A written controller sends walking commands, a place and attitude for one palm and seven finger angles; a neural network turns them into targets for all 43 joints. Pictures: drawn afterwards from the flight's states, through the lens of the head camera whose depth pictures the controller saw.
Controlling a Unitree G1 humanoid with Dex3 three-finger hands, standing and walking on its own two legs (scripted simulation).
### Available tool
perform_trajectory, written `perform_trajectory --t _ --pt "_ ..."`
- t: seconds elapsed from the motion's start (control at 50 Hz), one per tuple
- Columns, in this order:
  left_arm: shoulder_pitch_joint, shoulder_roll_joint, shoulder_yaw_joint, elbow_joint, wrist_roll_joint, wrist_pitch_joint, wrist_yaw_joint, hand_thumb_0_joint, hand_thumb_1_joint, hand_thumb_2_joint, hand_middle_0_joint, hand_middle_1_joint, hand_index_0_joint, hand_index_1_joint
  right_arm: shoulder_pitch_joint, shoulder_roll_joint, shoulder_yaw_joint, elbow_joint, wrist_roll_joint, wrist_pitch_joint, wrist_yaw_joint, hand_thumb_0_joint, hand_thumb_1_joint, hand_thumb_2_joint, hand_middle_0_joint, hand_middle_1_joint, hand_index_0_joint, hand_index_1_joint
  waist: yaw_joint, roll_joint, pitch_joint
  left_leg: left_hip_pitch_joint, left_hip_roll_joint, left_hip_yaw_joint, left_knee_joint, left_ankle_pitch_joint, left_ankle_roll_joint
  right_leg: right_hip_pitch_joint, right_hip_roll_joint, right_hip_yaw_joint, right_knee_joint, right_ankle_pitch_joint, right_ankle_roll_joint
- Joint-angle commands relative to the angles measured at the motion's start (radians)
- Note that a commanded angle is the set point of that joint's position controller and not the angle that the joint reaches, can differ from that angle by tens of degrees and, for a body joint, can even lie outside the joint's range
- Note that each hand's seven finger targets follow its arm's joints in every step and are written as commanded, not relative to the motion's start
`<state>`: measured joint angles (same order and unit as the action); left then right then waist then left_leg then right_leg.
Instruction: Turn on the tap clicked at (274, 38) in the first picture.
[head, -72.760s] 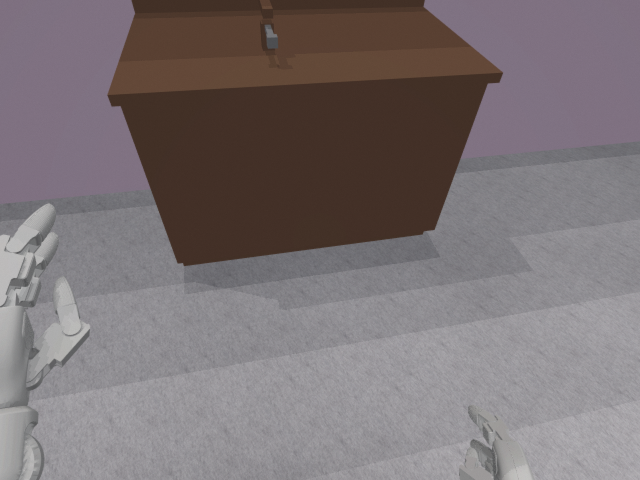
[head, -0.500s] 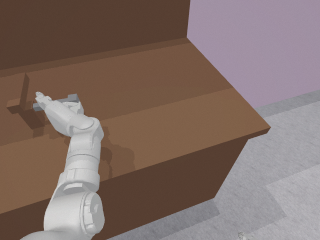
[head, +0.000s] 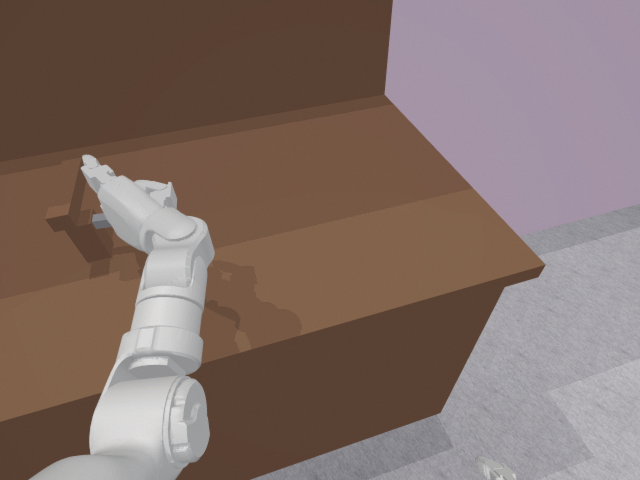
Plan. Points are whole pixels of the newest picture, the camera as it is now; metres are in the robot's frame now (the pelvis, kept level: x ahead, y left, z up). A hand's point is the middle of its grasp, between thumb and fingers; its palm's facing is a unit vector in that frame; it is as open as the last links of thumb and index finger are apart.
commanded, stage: lift the hand up off the lever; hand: left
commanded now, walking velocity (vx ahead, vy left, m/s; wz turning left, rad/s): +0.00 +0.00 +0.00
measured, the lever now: (166, 211) +0.48 +0.26 +0.09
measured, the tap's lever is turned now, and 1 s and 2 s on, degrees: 83 83 83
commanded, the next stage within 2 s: draw the hand back beside the body in 0.52 s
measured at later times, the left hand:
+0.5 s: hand (164, 193) +0.43 +0.22 +0.17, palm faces +0.79 -0.61 -0.06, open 7.8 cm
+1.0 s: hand (132, 265) +0.33 +0.23 +0.14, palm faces +0.30 -0.93 -0.20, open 7.7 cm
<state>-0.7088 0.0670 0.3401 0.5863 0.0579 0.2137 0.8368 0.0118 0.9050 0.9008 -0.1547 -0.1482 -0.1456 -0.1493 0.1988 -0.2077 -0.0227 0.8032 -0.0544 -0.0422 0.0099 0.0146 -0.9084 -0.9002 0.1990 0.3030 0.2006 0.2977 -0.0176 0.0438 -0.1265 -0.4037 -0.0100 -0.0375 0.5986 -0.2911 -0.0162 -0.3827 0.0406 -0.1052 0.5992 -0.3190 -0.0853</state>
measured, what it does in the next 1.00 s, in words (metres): stands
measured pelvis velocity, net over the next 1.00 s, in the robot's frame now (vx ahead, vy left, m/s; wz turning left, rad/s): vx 0.01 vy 0.02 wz -0.08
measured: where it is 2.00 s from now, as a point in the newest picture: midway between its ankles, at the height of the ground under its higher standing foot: outside the picture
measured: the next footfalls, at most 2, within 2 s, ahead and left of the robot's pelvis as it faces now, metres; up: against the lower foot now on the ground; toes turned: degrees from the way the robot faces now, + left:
none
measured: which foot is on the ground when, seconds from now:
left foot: down 0.00-1.00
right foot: down 0.00-1.00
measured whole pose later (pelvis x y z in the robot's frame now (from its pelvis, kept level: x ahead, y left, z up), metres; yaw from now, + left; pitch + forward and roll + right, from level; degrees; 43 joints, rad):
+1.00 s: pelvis +0.01 +0.02 +0.02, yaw -4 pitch -4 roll +0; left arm -0.04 0.30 0.20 0.10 -0.10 0.05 0.15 0.01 0.90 0.90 -0.17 -0.18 -0.16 -0.18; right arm 0.21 -0.24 0.00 0.64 0.04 -0.01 -0.06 0.02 -0.91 -0.90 0.20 0.30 0.20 0.30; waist 0.02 0.04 -0.01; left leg -0.10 0.00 0.04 0.41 -0.24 0.01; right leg -0.10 0.06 -0.02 0.40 -0.23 -0.06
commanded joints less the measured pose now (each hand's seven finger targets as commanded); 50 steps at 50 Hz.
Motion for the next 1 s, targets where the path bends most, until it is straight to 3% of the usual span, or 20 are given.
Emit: perform_trajectory --t 0.0,0.02,0.16,0.18,0.24,0.38,0.44,0.48,0.52,0.6,0.62,0.64,0.68,0.76,0.8,0.82,0.86,0.9,0.92,0.98 --pt "-0.361 0.167 0.007 -0.100 -0.027 0.017 -0.015 0.000 0.900 0.900 -0.150 -0.150 -0.150 -0.150 -0.101 -0.128 -0.023 -0.146 0.028 -0.026 -0.026 0.000 -0.900 -0.900 0.200 0.300 0.200 0.300 0.003 -0.172 -0.182 0.038 -0.015 0.036 -0.085 0.152 0.034 0.199 -0.079 0.095 -0.176 0.271 0.100" --pt "-0.348 0.209 0.043 -0.094 -0.028 0.015 -0.015 0.000 0.900 0.900 -0.150 -0.150 -0.150 -0.150 -0.108 -0.129 -0.022 -0.144 0.029 -0.021 -0.029 0.000 -0.900 -0.900 0.200 0.300 0.200 0.300 0.018 -0.131 -0.184 0.046 -0.016 0.034 -0.092 0.158 0.034 0.204 -0.077 0.094 -0.177 0.269 0.095" --pt "-0.494 0.251 0.025 -0.267 0.041 -0.059 0.016 0.000 0.900 0.900 -0.150 -0.150 -0.150 -0.150 -0.112 -0.113 -0.030 -0.146 0.015 -0.035 -0.018 0.000 -0.900 -0.900 0.200 0.300 0.200 0.300 0.005 -0.073 -0.256 0.073 -0.006 0.038 -0.068 0.186 0.039 0.208 -0.075 0.103 -0.153 0.306 0.093" --pt "-0.527 0.216 -0.013 -0.304 0.044 -0.069 0.013 0.000 0.900 0.900 -0.150 -0.150 -0.150 -0.150 -0.118 -0.110 -0.030 -0.146 0.013 -0.040 -0.018 0.000 -0.900 -0.900 0.200 0.300 0.200 0.300 -0.004 -0.052 -0.263 0.086 -0.007 0.039 -0.067 0.189 0.039 0.199 -0.072 0.102 -0.150 0.301 0.089" --pt "-0.543 0.206 -0.040 -0.319 0.044 -0.081 -0.003 0.000 0.900 0.900 -0.150 -0.150 -0.150 -0.150 -0.125 -0.109 -0.034 -0.139 0.015 -0.049 -0.025 0.000 -0.900 -0.900 0.200 0.300 0.200 0.300 -0.011 0.000 -0.279 0.113 -0.008 0.039 -0.065 0.181 0.039 0.184 -0.065 0.102 -0.150 0.254 0.079" --pt "-0.457 0.161 -0.050 -0.176 -0.021 -0.017 -0.038 0.000 0.900 0.900 -0.150 -0.150 -0.150 -0.150 -0.120 -0.124 -0.027 -0.133 0.028 -0.048 -0.044 0.000 -0.900 -0.900 0.200 0.300 0.200 0.300 -0.012 -0.082 -0.226 0.103 -0.015 0.032 -0.097 0.150 0.037 0.186 -0.068 0.095 -0.187 0.219 0.085" --pt "-0.398 0.189 0.002 -0.157 -0.038 -0.008 -0.028 0.000 0.900 0.900 -0.150 -0.150 -0.150 -0.150 -0.114 -0.126 -0.025 -0.141 0.030 -0.042 -0.039 0.000 -0.900 -0.900 0.200 0.300 0.200 0.300 0.015 -0.114 -0.234 0.095 -0.015 0.031 -0.107 0.186 0.036 0.216 -0.069 0.085 -0.175 0.281 0.089" --pt "-0.424 0.206 0.015 -0.171 -0.032 -0.012 -0.018 0.000 0.900 0.900 -0.150 -0.150 -0.150 -0.150 -0.115 -0.125 -0.025 -0.142 0.027 -0.037 -0.035 0.000 -0.900 -0.900 0.200 0.300 0.200 0.300 0.011 -0.121 -0.228 0.090 -0.010 0.035 -0.103 0.196 0.035 0.221 -0.075 0.089 -0.176 0.311 0.096" --pt "-0.425 0.268 0.064 -0.201 -0.010 -0.025 -0.006 0.000 0.900 0.900 -0.150 -0.150 -0.150 -0.150 -0.115 -0.126 -0.029 -0.142 0.023 -0.030 -0.031 0.000 -0.900 -0.900 0.200 0.300 0.200 0.300 0.030 -0.100 -0.250 0.101 -0.006 0.034 -0.102 0.235 0.035 0.234 -0.068 0.083 -0.159 0.338 0.087" --pt "-0.461 0.216 0.007 -0.290 0.029 -0.042 0.009 0.000 0.900 0.900 -0.150 -0.150 -0.150 -0.150 -0.112 -0.114 -0.035 -0.149 0.013 -0.033 -0.015 0.000 -0.900 -0.900 0.200 0.300 0.200 0.300 0.020 -0.044 -0.293 0.142 0.002 0.048 -0.078 0.299 0.031 0.222 -0.058 0.074 -0.132 0.382 0.077" --pt "-0.400 0.200 -0.134 -0.373 0.039 -0.052 -0.150 0.000 0.900 0.900 -0.151 -0.153 -0.151 -0.153 -0.094 -0.146 -0.037 -0.158 0.026 -0.008 -0.039 0.000 -0.900 -0.900 0.200 0.300 0.200 0.300 -0.017 -0.090 -0.291 0.181 -0.001 0.051 -0.077 0.321 0.045 0.242 -0.046 0.097 -0.103 0.449 0.067" --pt "-0.373 0.278 -0.065 -0.408 0.020 -0.066 -0.218 0.000 0.900 0.900 -0.152 -0.156 -0.152 -0.156 -0.079 -0.147 -0.041 -0.187 0.038 -0.004 -0.055 0.000 -0.900 -0.900 0.200 0.300 0.200 0.300 -0.001 -0.084 -0.317 0.203 -0.003 0.059 -0.077 0.348 0.056 0.273 -0.050 0.106 -0.109 0.517 0.070" --pt "-0.293 0.280 -0.088 -0.491 0.001 -0.079 -0.300 0.000 0.900 0.900 -0.154 -0.162 -0.154 -0.162 -0.083 -0.134 -0.035 -0.216 0.048 0.005 -0.073 0.000 -0.900 -0.900 0.200 0.300 0.200 0.300 0.018 -0.050 -0.348 0.240 -0.006 0.062 -0.088 0.391 0.058 0.327 -0.049 0.110 -0.104 0.588 0.072" --pt "0.104 0.283 -0.094 -0.554 -0.090 -0.075 -0.517 0.000 0.900 0.900 -0.158 -0.174 -0.158 -0.174 -0.103 -0.131 -0.013 -0.271 0.081 0.035 -0.092 0.000 -0.900 -0.900 0.200 0.300 0.200 0.300 0.057 -0.088 -0.243 0.247 0.008 0.061 -0.127 0.412 0.054 0.375 -0.044 0.108 -0.127 0.656 0.073" --pt "0.183 0.299 -0.043 -0.594 -0.164 -0.031 -0.558 0.000 0.900 0.900 -0.160 -0.180 -0.160 -0.180 -0.144 -0.124 0.001 -0.296 0.104 0.039 -0.106 0.000 -0.900 -0.900 0.200 0.300 0.200 0.300 0.080 -0.119 -0.175 0.235 0.010 0.062 -0.158 0.345 0.052 0.387 -0.045 0.110 -0.172 0.593 0.081" --pt "0.366 0.486 0.020 -0.524 -0.140 -0.110 -0.600 0.000 0.900 0.900 -0.161 -0.183 -0.161 -0.183 -0.080 -0.135 -0.006 -0.275 0.081 0.031 -0.078 0.000 -0.900 -0.900 0.200 0.300 0.200 0.300 0.067 -0.095 -0.094 0.250 0.027 0.063 -0.190 0.289 0.055 0.377 -0.072 0.129 -0.195 0.579 0.090" --pt "0.403 0.453 -0.018 -0.597 -0.158 -0.187 -0.657 0.000 0.900 0.900 -0.163 -0.189 -0.163 -0.189 -0.123 -0.124 0.000 -0.304 0.091 0.022 -0.068 0.000 -0.900 -0.900 0.200 0.300 0.200 0.300 0.070 -0.108 -0.032 0.235 0.022 0.065 -0.208 0.259 0.059 0.373 -0.064 0.133 -0.214 0.507 0.083" --pt "0.306 0.447 -0.067 -0.746 -0.158 -0.251 -0.690 0.000 0.900 0.900 -0.165 -0.195 -0.165 -0.195 -0.154 -0.126 -0.002 -0.325 0.091 -0.003 -0.068 0.000 -0.900 -0.900 0.200 0.300 0.200 0.300 0.053 -0.042 -0.012 0.299 0.024 0.065 -0.225 0.258 0.061 0.334 -0.053 0.135 -0.253 0.422 0.069" --pt "0.241 0.454 -0.082 -0.835 -0.156 -0.283 -0.701 0.000 0.900 0.900 -0.166 -0.198 -0.166 -0.198 -0.171 -0.126 -0.001 -0.324 0.092 -0.015 -0.068 0.000 -0.900 -0.900 0.200 0.300 0.200 0.300 0.044 0.061 -0.006 0.345 0.023 0.063 -0.233 0.259 0.056 0.301 -0.049 0.132 -0.272 0.370 0.059" --pt "0.190 0.435 -0.132 -0.898 -0.142 -0.335 -0.701 0.000 0.900 0.900 -0.169 -0.207 -0.169 -0.207 -0.168 -0.131 0.003 -0.322 0.084 -0.062 -0.065 0.000 -0.900 -0.900 0.200 0.300 0.200 0.300 0.028 0.101 -0.009 0.416 0.027 0.031 -0.247 0.259 0.049 0.260 -0.035 0.123 -0.292 0.300 0.048"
